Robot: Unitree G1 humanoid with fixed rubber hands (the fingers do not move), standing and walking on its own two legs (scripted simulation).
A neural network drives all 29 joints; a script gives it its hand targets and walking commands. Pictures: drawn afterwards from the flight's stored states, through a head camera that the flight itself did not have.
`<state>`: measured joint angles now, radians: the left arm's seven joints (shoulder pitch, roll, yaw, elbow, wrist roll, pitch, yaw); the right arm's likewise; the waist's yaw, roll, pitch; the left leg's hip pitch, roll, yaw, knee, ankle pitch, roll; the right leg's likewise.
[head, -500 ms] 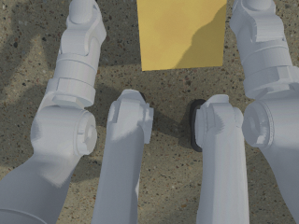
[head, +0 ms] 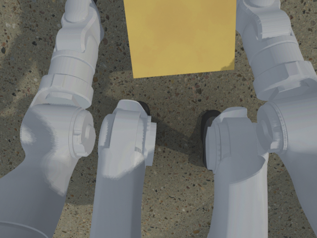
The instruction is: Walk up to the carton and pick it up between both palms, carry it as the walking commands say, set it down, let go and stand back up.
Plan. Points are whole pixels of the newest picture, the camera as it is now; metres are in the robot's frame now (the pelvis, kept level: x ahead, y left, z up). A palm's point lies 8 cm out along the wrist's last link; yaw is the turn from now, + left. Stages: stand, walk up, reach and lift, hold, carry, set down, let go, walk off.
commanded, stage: reach and lift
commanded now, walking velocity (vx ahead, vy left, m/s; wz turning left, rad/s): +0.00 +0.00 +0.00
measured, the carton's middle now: (175, 6) +0.51 +0.03 -0.23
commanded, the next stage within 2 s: none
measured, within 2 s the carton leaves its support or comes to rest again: leaves its support in 0.82 s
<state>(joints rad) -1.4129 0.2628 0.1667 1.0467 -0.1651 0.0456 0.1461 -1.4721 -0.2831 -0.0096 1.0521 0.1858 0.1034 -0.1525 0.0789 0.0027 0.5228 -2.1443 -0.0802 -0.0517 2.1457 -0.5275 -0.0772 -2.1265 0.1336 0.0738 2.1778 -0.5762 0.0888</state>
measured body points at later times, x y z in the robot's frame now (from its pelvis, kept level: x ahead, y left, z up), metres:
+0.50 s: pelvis +0.01 +0.01 +0.00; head +0.38 +0.03 +0.24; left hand +0.53 +0.18 -0.19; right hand +0.57 -0.07 -0.19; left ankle +0.14 +0.13 -0.35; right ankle +0.12 -0.13 -0.35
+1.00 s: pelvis +0.02 -0.01 -0.02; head +0.38 +0.01 +0.25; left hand +0.54 +0.18 -0.19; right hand +0.57 -0.07 -0.18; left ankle +0.14 +0.13 -0.35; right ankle +0.12 -0.13 -0.35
